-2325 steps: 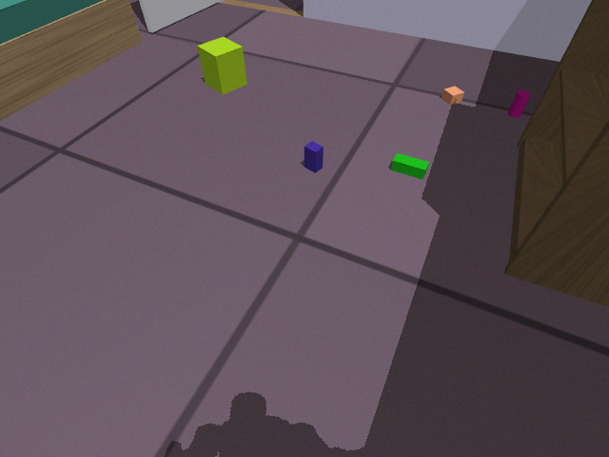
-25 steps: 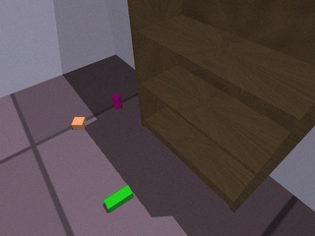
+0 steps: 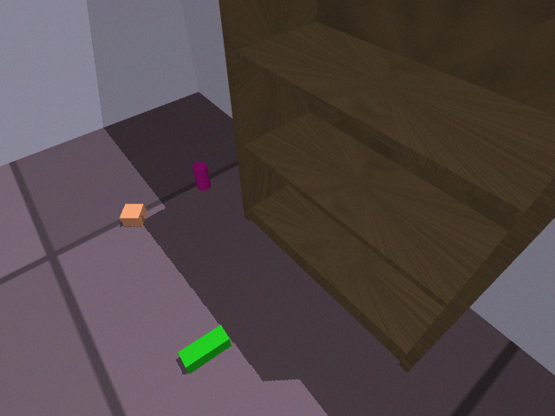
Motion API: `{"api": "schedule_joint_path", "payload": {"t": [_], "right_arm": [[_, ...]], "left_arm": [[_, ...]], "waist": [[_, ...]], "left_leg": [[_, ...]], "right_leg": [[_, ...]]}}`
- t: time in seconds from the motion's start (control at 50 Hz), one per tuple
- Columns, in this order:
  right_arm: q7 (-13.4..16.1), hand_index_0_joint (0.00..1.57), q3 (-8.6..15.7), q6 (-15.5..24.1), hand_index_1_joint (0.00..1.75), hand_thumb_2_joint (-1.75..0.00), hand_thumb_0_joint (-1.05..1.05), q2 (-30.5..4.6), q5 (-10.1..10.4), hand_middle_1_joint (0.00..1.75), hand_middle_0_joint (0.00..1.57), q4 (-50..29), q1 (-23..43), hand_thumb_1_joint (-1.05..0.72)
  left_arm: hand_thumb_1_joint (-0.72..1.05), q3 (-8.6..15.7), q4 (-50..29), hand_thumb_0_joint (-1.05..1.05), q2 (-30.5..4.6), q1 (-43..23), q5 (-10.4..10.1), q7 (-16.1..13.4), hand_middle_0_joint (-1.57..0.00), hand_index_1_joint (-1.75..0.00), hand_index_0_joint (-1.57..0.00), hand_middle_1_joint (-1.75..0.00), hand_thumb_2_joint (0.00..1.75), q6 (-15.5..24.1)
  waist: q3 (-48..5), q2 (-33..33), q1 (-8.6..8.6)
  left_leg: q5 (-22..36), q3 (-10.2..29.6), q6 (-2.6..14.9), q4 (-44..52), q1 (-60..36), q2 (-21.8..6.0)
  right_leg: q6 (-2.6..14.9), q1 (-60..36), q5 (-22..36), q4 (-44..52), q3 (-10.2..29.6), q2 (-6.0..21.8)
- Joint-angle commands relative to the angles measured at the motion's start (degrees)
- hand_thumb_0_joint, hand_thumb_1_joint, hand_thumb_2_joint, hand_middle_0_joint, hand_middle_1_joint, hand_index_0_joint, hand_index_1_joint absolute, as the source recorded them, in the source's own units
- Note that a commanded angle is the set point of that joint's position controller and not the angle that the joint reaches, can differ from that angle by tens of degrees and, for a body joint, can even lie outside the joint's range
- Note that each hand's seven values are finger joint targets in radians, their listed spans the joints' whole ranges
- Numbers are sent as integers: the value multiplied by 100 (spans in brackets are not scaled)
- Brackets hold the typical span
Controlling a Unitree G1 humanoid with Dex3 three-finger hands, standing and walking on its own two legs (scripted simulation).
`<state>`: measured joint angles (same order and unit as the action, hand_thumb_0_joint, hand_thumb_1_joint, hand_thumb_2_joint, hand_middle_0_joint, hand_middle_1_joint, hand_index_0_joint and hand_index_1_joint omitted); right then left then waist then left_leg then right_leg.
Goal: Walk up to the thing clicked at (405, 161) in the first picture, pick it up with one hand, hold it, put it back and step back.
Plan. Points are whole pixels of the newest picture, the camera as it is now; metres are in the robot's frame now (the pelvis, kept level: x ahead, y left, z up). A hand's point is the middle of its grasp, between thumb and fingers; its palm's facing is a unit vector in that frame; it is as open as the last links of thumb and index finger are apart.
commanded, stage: stand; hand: left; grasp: from above
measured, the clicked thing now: (205, 348) +0.48 +0.26 -0.75
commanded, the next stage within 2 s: step back in 0.36 s
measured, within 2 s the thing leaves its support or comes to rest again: neither
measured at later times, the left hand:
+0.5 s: hand out of the picture +0.09 +0.26 -0.16, palm faces -0.01 -0.93 -0.36, open 7.4 cm
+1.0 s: hand out of the picture +0.04 +0.29 -0.18, palm faces -0.13 -0.92 -0.36, open 7.4 cm
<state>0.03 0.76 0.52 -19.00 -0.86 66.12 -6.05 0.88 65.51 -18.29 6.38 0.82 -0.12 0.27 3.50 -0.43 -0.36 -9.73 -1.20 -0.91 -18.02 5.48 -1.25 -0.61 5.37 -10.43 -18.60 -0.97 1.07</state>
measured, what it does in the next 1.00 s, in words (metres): walks backwards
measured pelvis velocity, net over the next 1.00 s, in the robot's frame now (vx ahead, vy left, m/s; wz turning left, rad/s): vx -0.09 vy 0.04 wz -0.08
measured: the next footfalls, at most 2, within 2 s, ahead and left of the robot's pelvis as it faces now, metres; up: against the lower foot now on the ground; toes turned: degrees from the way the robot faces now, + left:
right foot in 1.08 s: -0.09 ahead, -0.09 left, +0.00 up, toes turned -2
left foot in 1.46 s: -0.20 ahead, +0.15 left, +0.00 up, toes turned -4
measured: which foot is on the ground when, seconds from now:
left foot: down 0.00-1.00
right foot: down 0.00-0.66, up 0.68-1.00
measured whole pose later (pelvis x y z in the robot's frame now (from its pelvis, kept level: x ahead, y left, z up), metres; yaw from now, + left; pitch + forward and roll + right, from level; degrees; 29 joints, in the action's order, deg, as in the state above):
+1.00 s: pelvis -0.09 +0.04 -0.02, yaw -4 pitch -2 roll -1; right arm 1.1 2.7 -0.8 -20.2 -1.1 50.7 -6.9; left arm 3.5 50.2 -22.0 5.3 0.9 -0.8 -3.8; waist 12.5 1.8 -1.6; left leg -15.2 -3.8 3.6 -34.3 17.5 0.5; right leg -1.0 20.2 -27.9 -53.7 7.0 -3.7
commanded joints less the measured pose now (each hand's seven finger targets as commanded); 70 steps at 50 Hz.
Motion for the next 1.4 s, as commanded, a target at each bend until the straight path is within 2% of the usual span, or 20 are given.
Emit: {"api": "schedule_joint_path", "payload": {"t": [0.0,0.32,0.34,0.4,0.54,0.58,0.6,0.62,0.64,0.68,0.76,0.82,0.92,1.0,1.06,1.08,1.1,1.12,1.22,1.38], "right_arm": [[77,20,183,127,30,-90,0,-1143,-3,30,20,-321,181,-90],[74,20,179,125,30,-90,0,-1185,0,30,20,-354,191,-90],[51,20,301,18,30,-90,0,-1540,50,30,20,-519,414,-90],[47,20,316,-70,30,-90,0,-1358,122,30,20,-677,185,-90],[-34,20,433,-265,30,-90,0,-1260,65,30,20,-1021,-306,-90],[-52,20,479,-229,30,-90,0,-1281,73,30,20,-1050,-506,-90],[-35,20,498,-188,30,-90,0,-1370,60,30,20,-1072,-546,-90],[-12,20,566,-141,30,-90,0,-1693,0,30,20,-1183,-374,-90],[7,20,655,-106,30,-90,0,-2028,-39,30,20,-1211,-382,-90],[73,20,671,-54,30,-90,0,-2048,-107,30,20,-1363,-403,-90],[194,20,590,-38,30,-90,0,-1710,-93,30,20,-1656,90,-90],[237,20,580,-32,30,-90,0,-1570,-50,30,20,-1745,-140,-90],[236,20,627,-47,30,-90,0,-1684,-36,30,20,-1816,-474,-90],[181,20,628,-85,30,-90,0,-1762,-37,30,20,-1946,-248,-90],[133,20,571,-139,30,-90,0,-1687,49,30,20,-1990,18,-90],[120,20,530,-142,30,-90,0,-1559,97,30,20,-2035,67,-90],[109,20,446,-154,30,-90,0,-1305,112,30,20,-2090,70,-90],[176,20,499,-213,30,-90,0,-1316,87,30,20,-2053,219,-90],[161,20,451,-211,30,-90,0,-1400,123,30,20,-1720,-444,-90],[193,20,414,-78,30,-90,0,-1293,35,30,20,-1839,-715,-90]], "left_arm": [[90,213,-332,0,-1202,-216,-19,-82,-20,-30,-20,-30,90,146],[90,199,-369,0,-1241,-233,-32,-82,-20,-30,-20,-30,90,164],[90,428,-544,0,-1727,-204,-132,-98,-20,-30,-20,-30,90,100],[90,479,-761,0,-1687,-137,-147,-140,-20,-30,-20,-30,90,50],[90,582,-1492,0,-1948,-660,59,-126,-20,-30,-20,-30,90,-72],[90,561,-1619,0,-1856,-867,63,-114,-20,-30,-20,-30,90,-126],[90,531,-1667,0,-1740,-841,20,-110,-20,-30,-20,-30,90,-166],[90,458,-1742,0,-1490,-802,-43,-120,-20,-30,-20,-30,90,-201],[90,424,-1779,0,-1281,-767,-55,-159,-20,-30,-20,-30,90,-238],[90,410,-1759,0,-1269,-335,-16,-231,-20,-30,-20,-30,90,-299],[90,458,-1686,0,-1395,-78,-87,-221,-20,-30,-20,-30,90,-333],[90,515,-1800,0,-1403,4,4,-200,-20,-30,-20,-30,90,-295],[90,571,-2024,0,-1401,-110,9,-155,-20,-30,-20,-30,90,-233],[90,598,-1957,0,-1351,262,46,-104,-20,-30,-20,-30,90,-170],[90,645,-1755,0,-1353,752,99,-99,-20,-30,-20,-30,90,-120],[90,709,-1777,0,-1628,805,153,-107,-20,-30,-20,-30,90,-90],[90,799,-1898,0,-1962,572,133,-91,-20,-30,-20,-30,90,-86],[90,831,-2088,0,-2328,175,132,-83,-20,-30,-20,-30,90,-106],[90,717,-2405,0,-1565,-337,104,-143,-20,-30,-20,-30,90,-83],[90,702,-2560,0,-1580,140,89,-145,-20,-30,-20,-30,90,-238]], "waist": [[-434,27,25],[-503,83,21],[15,142,47],[-390,316,-28],[-820,1233,-126],[-842,1105,-245],[-787,733,-244],[-695,-282,-227],[-587,-1040,-242],[-740,-749,-148],[-669,-914,86],[-758,-611,-26],[-647,-583,-253],[-868,-783,-113],[-975,-483,165],[-1025,79,178],[-659,1040,159],[-275,1726,320],[-114,803,-20],[-929,1305,165]], "left_leg": [[626,523,149,313,-22,-631],[928,499,149,226,-191,-666],[1650,540,271,-390,198,-574],[1627,350,295,-912,245,-436],[-1669,240,330,-2733,610,261],[-850,305,380,-2162,500,151],[742,446,432,-1559,513,-116],[2086,1240,679,-715,568,-842],[3154,2281,1068,-297,65,-1545],[4180,2250,1370,-629,-219,-1844],[3828,1428,923,-903,-278,-1175],[3528,1436,1312,-1002,-675,-1285],[3062,1444,1486,-1021,-604,-1413],[2209,1329,1270,-1216,-221,-1284],[1332,1115,885,-1525,518,-1054],[621,939,626,-1913,1199,-749],[-853,521,240,-2682,2048,127],[-2683,457,104,-4130,1735,682],[-1902,971,27,-5055,1926,920],[-1654,422,20,-1629,1559,224]], "right_leg": [[146,25,651,319,534,627],[154,24,994,273,545,648],[192,489,2032,-192,658,569],[439,345,2343,-357,708,699],[1373,937,2123,-443,1490,1692],[1113,961,1994,-913,1103,1384],[818,955,1614,-1409,802,971],[415,1160,817,-2279,390,199],[249,1976,-1157,-3117,385,-667],[239,2298,-2675,-4166,1050,-709],[203,2459,-1852,-4805,1308,-717],[24,2450,-1807,-4656,1142,-657],[-73,2168,-1845,-3577,857,-458],[75,1367,-1468,-2084,454,-259],[298,349,-23,-692,412,-228],[514,30,625,-740,1262,311],[1037,145,717,-318,2419,1123],[1917,1404,1022,85,3314,2092],[1240,1064,1770,-427,1550,1003],[1185,-596,2169,-1246,1510,1129]]}}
